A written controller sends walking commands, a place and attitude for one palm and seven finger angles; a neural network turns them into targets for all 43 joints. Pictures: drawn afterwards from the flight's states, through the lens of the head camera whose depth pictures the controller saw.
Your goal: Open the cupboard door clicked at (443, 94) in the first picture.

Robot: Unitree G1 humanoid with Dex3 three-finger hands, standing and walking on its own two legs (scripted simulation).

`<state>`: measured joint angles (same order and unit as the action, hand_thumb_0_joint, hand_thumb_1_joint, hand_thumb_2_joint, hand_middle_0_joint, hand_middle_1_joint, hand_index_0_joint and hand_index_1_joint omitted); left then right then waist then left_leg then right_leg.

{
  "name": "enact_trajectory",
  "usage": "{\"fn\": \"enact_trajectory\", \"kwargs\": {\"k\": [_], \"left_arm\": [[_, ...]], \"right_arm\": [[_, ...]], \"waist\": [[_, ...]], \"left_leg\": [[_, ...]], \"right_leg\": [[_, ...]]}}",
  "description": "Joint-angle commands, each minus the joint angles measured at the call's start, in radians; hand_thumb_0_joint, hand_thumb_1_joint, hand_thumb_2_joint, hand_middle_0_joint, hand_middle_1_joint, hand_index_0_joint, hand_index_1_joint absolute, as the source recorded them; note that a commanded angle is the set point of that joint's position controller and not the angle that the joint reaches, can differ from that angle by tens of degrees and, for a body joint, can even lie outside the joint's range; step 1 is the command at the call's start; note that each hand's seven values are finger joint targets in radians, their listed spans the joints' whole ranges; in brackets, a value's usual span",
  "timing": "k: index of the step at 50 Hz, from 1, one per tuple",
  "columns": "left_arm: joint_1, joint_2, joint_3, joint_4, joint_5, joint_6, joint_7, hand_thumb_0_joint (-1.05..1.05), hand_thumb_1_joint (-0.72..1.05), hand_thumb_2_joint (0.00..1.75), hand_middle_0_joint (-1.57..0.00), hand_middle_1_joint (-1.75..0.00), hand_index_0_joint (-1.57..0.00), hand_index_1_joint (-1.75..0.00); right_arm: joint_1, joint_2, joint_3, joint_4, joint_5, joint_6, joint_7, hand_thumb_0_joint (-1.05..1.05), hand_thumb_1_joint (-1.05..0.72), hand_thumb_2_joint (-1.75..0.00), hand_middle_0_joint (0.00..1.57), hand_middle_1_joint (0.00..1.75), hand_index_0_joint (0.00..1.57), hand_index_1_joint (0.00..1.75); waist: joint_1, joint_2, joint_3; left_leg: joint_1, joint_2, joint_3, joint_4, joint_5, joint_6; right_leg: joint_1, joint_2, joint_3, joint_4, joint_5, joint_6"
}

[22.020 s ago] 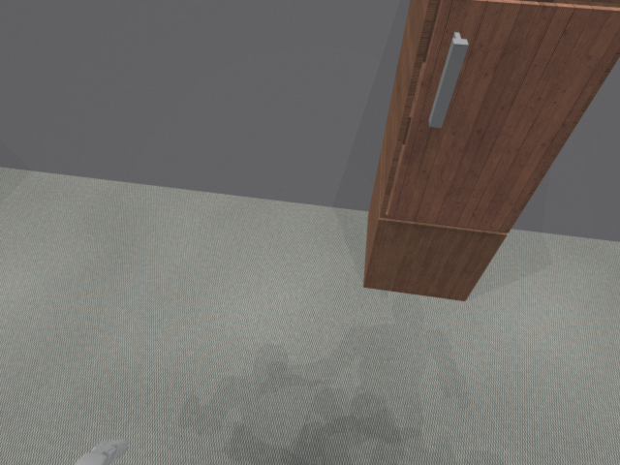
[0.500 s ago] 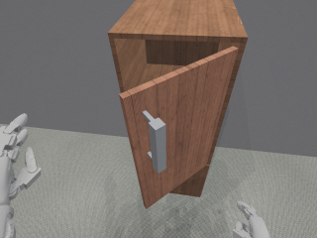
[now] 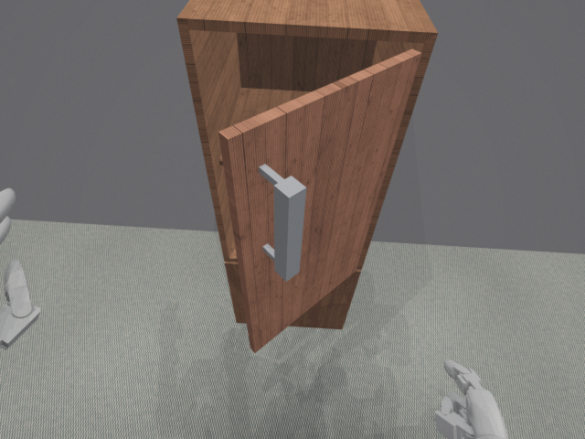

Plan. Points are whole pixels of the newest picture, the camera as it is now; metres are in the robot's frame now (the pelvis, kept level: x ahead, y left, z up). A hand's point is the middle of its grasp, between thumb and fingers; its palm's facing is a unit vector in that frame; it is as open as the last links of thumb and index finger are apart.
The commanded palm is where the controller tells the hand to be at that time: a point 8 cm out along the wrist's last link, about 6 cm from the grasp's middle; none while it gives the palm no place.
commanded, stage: step back with the hand held close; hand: left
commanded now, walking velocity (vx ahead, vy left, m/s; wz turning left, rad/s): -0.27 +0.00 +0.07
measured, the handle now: (277, 225) +0.37 +0.05 +0.11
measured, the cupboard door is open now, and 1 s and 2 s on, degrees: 44 44 44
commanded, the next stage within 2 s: stop stepping back and stand still in 0.62 s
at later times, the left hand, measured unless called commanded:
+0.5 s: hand out of the picture +0.13 +0.30 +0.17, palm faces +0.43 -0.82 -0.38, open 7.4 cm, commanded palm +0.06 +0.33 +0.18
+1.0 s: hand out of the picture +0.03 +0.31 +0.16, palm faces +0.42 -0.85 -0.33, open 7.4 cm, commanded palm -0.06 +0.34 +0.18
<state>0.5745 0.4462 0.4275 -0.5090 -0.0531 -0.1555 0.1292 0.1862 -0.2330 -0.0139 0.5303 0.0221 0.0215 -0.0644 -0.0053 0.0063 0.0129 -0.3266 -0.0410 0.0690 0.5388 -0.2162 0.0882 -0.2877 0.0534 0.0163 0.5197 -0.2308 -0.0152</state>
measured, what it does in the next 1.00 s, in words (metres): walks backwards: right foot, then left foot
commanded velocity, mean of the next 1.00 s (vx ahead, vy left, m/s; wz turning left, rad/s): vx -0.18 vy -0.01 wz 0.02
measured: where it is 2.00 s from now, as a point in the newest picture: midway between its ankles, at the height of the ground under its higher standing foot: outside the picture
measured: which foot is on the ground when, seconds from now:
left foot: down 0.00-0.68, up 0.70-0.84, down 0.86-1.00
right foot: down 0.00-0.22, up 0.24-0.66, down 0.68-1.00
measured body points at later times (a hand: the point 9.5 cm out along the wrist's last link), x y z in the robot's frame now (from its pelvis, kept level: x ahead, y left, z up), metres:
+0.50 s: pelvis -0.08 +0.03 +0.01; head -0.06 +0.08 +0.46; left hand +0.10 +0.34 +0.19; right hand +0.10 -0.18 -0.06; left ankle +0.04 +0.06 -0.73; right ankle -0.24 -0.12 -0.67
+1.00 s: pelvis -0.22 +0.05 -0.01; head -0.23 +0.07 +0.44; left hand +0.00 +0.35 +0.18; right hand -0.08 -0.21 -0.09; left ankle -0.10 +0.12 -0.73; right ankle -0.29 -0.06 -0.73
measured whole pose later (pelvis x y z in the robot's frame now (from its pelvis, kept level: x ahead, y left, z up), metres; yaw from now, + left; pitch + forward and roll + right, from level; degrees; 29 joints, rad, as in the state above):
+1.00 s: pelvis -0.22 +0.05 -0.01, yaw -4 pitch -2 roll +0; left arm 0.38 0.38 0.42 -0.36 -0.06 -0.13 0.14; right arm 0.22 -0.21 0.02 0.68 0.00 -0.12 -0.08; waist -0.02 -0.04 -0.01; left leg -0.38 -0.07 0.01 0.51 -0.10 0.06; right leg -0.14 0.04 0.06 0.62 -0.48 0.01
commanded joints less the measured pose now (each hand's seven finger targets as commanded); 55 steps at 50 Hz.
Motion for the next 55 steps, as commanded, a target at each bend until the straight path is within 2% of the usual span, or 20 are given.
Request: {"fn": "enact_trajectory", "kwargs": {"k": [1,4,7,10,12,17,23,30,32,34,36,38,41,43,45,47,49,52,54,55], "left_arm": [[-0.038,0.127,0.092,-0.162,0.009,-0.059,0.027,0.0,0.9,0.9,-0.2,-0.3,-0.2,-0.3],[-0.096,0.16,0.101,-0.214,0.02,-0.078,0.039,0.0,0.9,0.9,-0.2,-0.3,-0.2,-0.3],[-0.109,0.156,0.098,-0.251,0.023,-0.098,0.054,0.0,0.9,0.9,-0.2,-0.3,-0.2,-0.3],[-0.098,0.17,0.138,-0.304,0.032,-0.117,0.062,0.0,0.9,0.9,-0.2,-0.3,-0.2,-0.3],[-0.113,0.175,0.161,-0.306,0.04,-0.123,0.057,0.0,0.9,0.9,-0.2,-0.3,-0.2,-0.3],[-0.05,0.114,0.105,-0.216,0.014,-0.102,0.054,0.0,0.9,0.9,-0.2,-0.3,-0.2,-0.3],[-0.127,0.115,0.042,-0.277,0.003,-0.097,0.039,0.0,0.9,0.9,-0.2,-0.3,-0.2,-0.3],[-0.012,0.24,0.181,-0.367,-0.052,-0.124,0.015,0.0,0.9,0.9,-0.2,-0.3,-0.2,-0.3],[0.002,0.258,0.209,-0.357,-0.068,-0.136,0.004,0.0,0.9,0.9,-0.2,-0.3,-0.2,-0.3],[0.015,0.283,0.242,-0.36,-0.087,-0.159,0.004,0.0,0.9,0.9,-0.2,-0.3,-0.2,-0.3],[-0.029,0.246,0.205,-0.313,-0.085,-0.164,0.0,0.0,0.9,0.9,-0.2,-0.3,-0.2,-0.3],[0.049,0.19,0.206,-0.187,-0.053,-0.111,-0.011,0.0,0.9,0.9,-0.2,-0.3,-0.2,-0.3],[-0.191,0.155,0.104,-0.122,-0.028,-0.068,0.001,0.0,0.9,0.9,-0.2,-0.3,-0.2,-0.3],[-0.306,0.136,0.062,-0.085,-0.009,-0.069,0.021,0.0,0.9,0.9,-0.2,-0.3,-0.2,-0.3],[-0.305,0.124,0.035,-0.009,-0.002,-0.064,0.028,0.0,0.9,0.9,-0.2,-0.3,-0.2,-0.3],[-0.291,0.146,0.043,-0.156,-0.003,-0.072,0.018,0.0,0.9,0.9,-0.2,-0.3,-0.2,-0.3],[-0.195,0.208,0.121,-0.279,0.001,-0.087,0.024,0.0,0.9,0.9,-0.2,-0.3,-0.2,-0.3],[0.057,0.186,0.145,-0.351,-0.003,-0.099,0.017,0.0,0.9,0.9,-0.2,-0.3,-0.2,-0.3],[0.192,0.265,0.232,-0.321,-0.002,-0.096,0.024,0.0,0.9,0.9,-0.2,-0.3,-0.2,-0.3],[0.176,0.231,0.217,-0.291,-0.011,-0.092,0.024,0.0,0.9,0.9,-0.2,-0.3,-0.2,-0.3]], "right_arm": [[-0.066,-0.137,-0.043,-0.15,-0.001,-0.067,-0.007,0.0,-0.9,-0.9,0.2,0.3,0.2,0.3],[-0.059,-0.142,-0.05,-0.138,-0.008,-0.083,-0.009,0.0,-0.9,-0.9,0.2,0.3,0.2,0.3],[-0.045,-0.134,-0.04,-0.127,-0.014,-0.103,-0.01,0.0,-0.9,-0.9,0.2,0.3,0.2,0.3],[-0.062,-0.144,-0.032,-0.129,-0.02,-0.126,-0.021,0.0,-0.9,-0.9,0.2,0.3,0.2,0.3],[-0.055,-0.126,-0.037,-0.126,-0.033,-0.144,-0.016,0.0,-0.9,-0.9,0.2,0.3,0.2,0.3],[-0.053,-0.1,-0.043,-0.074,-0.031,-0.161,0.009,0.0,-0.9,-0.9,0.2,0.3,0.2,0.3],[-0.061,-0.095,-0.029,-0.03,-0.032,-0.177,0.023,0.0,-0.9,-0.9,0.2,0.3,0.2,0.3],[-0.062,-0.067,-0.022,-0.03,-0.047,-0.168,0.042,0.0,-0.9,-0.9,0.2,0.3,0.2,0.3],[-0.081,-0.076,-0.018,-0.032,-0.041,-0.15,0.045,0.0,-0.9,-0.9,0.2,0.3,0.2,0.3],[-0.078,-0.067,-0.013,-0.028,-0.032,-0.132,0.044,0.0,-0.9,-0.9,0.2,0.3,0.2,0.3],[-0.121,-0.096,-0.028,-0.04,0.001,-0.134,0.029,0.0,-0.9,-0.9,0.2,0.3,0.2,0.3],[-0.114,-0.087,-0.026,-0.046,0.001,-0.122,0.025,0.0,-0.9,-0.9,0.2,0.3,0.2,0.3],[-0.093,-0.103,0.006,-0.022,-0.002,-0.125,-0.008,0.0,-0.9,-0.9,0.2,0.3,0.2,0.3],[-0.061,-0.133,-0.008,-0.011,0.001,-0.167,-0.025,0.0,-0.9,-0.9,0.2,0.3,0.2,0.3],[-0.045,-0.123,-0.005,-0.013,0.004,-0.198,-0.023,0.0,-0.9,-0.9,0.2,0.3,0.2,0.3],[-0.073,-0.112,-0.009,-0.024,-0.02,-0.213,-0.025,0.0,-0.9,-0.9,0.2,0.3,0.2,0.3],[-0.101,-0.111,-0.018,-0.049,-0.027,-0.219,-0.017,0.0,-0.9,-0.9,0.2,0.3,0.2,0.3],[-0.105,-0.088,-0.018,-0.076,-0.031,-0.216,0.009,0.0,-0.9,-0.9,0.2,0.3,0.2,0.3],[-0.087,-0.077,-0.033,-0.071,-0.03,-0.191,0.014,0.0,-0.9,-0.9,0.2,0.3,0.2,0.3],[-0.077,-0.067,-0.044,-0.049,-0.032,-0.164,0.011,0.0,-0.9,-0.9,0.2,0.3,0.2,0.3]], "waist": [[0.001,0.001,-0.051],[-0.006,-0.046,-0.027],[-0.013,-0.036,-0.057],[0.001,0.22,-0.102],[0.012,0.261,-0.124],[0.011,0.042,-0.104],[0.019,0.196,-0.212],[0.034,0.223,-0.386],[0.036,0.179,-0.363],[0.021,-0.014,-0.328],[0.029,-0.194,-0.132],[0.001,-0.145,-0.031],[-0.033,0.101,0.063],[-0.01,0.203,-0.009],[0.007,0.051,-0.042],[-0.006,0.089,-0.084],[0.023,0.126,-0.107],[0.035,0.243,-0.169],[0.038,0.012,-0.182],[0.03,-0.206,-0.103]], "left_leg": [[-0.194,0.164,-0.235,-0.153,-0.255,0.0],[-0.087,0.112,-0.219,-0.03,-0.301,-0.021],[0.002,0.103,-0.233,0.006,-0.233,-0.029],[-0.186,0.248,-0.397,-0.315,-0.349,0.008],[-0.305,0.347,-0.488,-0.466,-0.486,0.052],[-0.05,0.295,-0.355,-0.397,-0.238,0.019],[0.167,0.227,-0.266,-0.485,-0.175,-0.122],[0.388,0.188,-0.168,-0.359,0.32,-0.166],[0.405,0.168,-0.125,-0.245,0.212,-0.155],[0.416,0.094,-0.092,0.059,0.043,-0.142],[0.207,0.0,-0.141,0.453,-0.183,-0.128],[-0.03,0.043,-0.157,0.477,-0.126,-0.096],[0.081,0.055,-0.105,0.024,0.069,-0.07],[0.163,0.176,-0.27,-0.119,0.315,0.008],[0.155,0.263,-0.442,-0.17,0.256,0.062],[0.028,0.257,-0.523,-0.376,-0.185,0.038],[-0.085,0.214,-0.456,-0.465,-0.454,-0.006],[-0.141,0.107,-0.238,-0.376,-0.392,-0.112],[-0.139,0.007,-0.096,0.032,-0.274,-0.117],[-0.199,-0.032,-0.074,0.396,-0.187,-0.117]], "right_leg": [[0.111,-0.117,0.169,-0.063,-0.036,-0.013],[-0.08,-0.182,0.242,-0.208,-0.267,-0.057],[-0.155,-0.195,0.21,-0.188,-0.242,-0.068],[0.092,-0.036,0.044,0.123,-0.098,0.012],[0.192,0.022,0.037,0.466,-0.177,0.029],[-0.028,0.014,0.024,0.481,-0.26,0.027],[0.034,0.058,-0.058,0.225,-0.32,0.004],[0.1,0.063,-0.075,-0.09,-0.25,-0.036],[0.057,0.008,-0.039,-0.222,-0.176,-0.048],[-0.103,-0.19,0.084,-0.399,-0.043,-0.102],[-0.287,-0.366,0.178,-0.361,0.035,-0.147],[-0.154,-0.301,0.076,-0.209,0.244,-0.127],[-0.09,-0.188,0.035,-0.082,0.271,-0.043],[-0.041,-0.058,0.001,0.093,0.135,0.061],[-0.036,-0.021,0.05,0.083,-0.126,0.075],[0.096,-0.008,0.045,0.146,-0.272,0.034],[0.223,0.018,-0.007,0.093,-0.28,0.007],[0.353,0.028,-0.063,-0.071,-0.254,-0.024],[0.242,-0.115,0.099,-0.232,-0.426,-0.097],[0.072,-0.315,0.403,-0.376,-0.552,-0.199]]}}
